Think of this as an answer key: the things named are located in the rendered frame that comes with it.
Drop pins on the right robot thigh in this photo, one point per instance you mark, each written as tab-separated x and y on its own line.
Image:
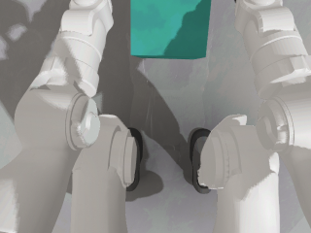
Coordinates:
249	200

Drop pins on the right robot shin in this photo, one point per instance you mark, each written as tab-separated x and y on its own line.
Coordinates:
273	157

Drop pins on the left robot forearm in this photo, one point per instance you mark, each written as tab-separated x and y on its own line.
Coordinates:
78	49

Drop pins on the carton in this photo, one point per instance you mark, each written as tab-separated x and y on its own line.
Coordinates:
169	29

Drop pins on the right robot forearm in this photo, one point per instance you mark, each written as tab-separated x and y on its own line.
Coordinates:
274	46

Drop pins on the robot right upper arm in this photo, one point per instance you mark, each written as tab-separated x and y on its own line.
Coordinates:
284	126

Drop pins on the robot left upper arm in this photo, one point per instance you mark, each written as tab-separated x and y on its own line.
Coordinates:
53	127

